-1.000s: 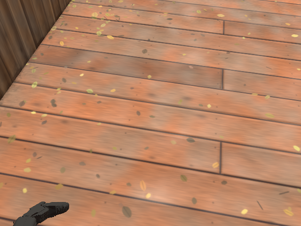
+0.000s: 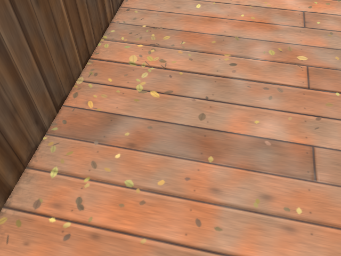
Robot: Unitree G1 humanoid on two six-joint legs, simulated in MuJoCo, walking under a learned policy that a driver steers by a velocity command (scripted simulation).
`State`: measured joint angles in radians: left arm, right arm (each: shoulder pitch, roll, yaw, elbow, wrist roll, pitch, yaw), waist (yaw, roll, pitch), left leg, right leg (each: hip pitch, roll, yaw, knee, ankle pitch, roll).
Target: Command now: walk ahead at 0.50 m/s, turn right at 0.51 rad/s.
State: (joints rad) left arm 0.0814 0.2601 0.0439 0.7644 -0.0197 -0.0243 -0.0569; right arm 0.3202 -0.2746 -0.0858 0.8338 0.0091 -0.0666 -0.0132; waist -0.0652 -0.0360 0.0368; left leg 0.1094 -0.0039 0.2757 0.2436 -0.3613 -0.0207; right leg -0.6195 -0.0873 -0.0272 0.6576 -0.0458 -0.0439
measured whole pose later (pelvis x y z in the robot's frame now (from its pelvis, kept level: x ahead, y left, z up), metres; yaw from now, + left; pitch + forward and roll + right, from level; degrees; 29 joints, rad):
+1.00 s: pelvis +0.54 -0.12 +0.00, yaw -35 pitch +2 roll +2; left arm 0.08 0.27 0.05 0.60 -0.02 -0.02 -0.04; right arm 0.34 -0.30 -0.07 0.87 0.02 -0.07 0.01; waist -0.10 -0.03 0.04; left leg 0.09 0.01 0.21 0.24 -0.35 -0.03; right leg -0.61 -0.07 0.00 0.63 -0.07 -0.04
